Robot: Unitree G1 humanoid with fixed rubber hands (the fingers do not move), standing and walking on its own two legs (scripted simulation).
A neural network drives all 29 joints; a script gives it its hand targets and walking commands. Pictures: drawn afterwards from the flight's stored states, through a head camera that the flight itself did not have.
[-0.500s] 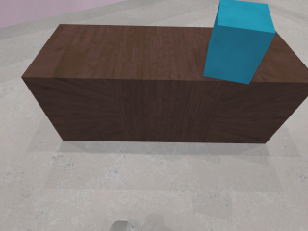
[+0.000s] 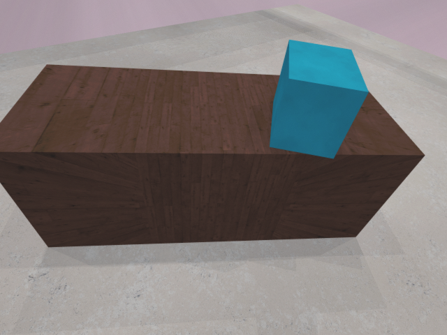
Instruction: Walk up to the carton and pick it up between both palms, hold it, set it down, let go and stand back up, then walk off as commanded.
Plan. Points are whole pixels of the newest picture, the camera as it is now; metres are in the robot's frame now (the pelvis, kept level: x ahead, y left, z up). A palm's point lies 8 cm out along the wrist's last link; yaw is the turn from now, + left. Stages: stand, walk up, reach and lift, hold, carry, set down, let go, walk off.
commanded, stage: walk up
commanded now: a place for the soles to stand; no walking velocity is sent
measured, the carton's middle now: (310, 97) +0.91 -0.33 -0.02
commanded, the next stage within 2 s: none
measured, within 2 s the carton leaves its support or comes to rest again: neither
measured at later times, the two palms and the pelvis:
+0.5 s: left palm out of the picture +0.13 +0.26 -0.12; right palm (414, 315) +0.21 -0.38 -0.08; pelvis +0.09 -0.06 -0.01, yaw -2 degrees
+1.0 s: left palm (123, 292) +0.26 +0.20 -0.12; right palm out of the picture +0.17 -0.45 -0.06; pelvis +0.18 -0.11 -0.01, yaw -1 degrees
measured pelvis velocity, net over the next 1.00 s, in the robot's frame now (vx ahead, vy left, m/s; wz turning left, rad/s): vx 0.18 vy -0.11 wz -0.02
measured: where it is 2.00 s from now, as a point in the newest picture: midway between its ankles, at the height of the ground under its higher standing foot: outside the picture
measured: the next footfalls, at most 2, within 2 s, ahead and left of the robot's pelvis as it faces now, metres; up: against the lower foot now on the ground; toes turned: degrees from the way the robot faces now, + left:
right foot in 0.10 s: +0.12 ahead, -0.14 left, +0.00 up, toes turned -4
left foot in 0.54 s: +0.21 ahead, +0.06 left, +0.00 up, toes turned +4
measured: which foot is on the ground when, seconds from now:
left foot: down 0.00-0.12, up 0.14-0.52, down 0.54-1.00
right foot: up 0.00-0.08, down 0.10-0.56, up 0.58-1.00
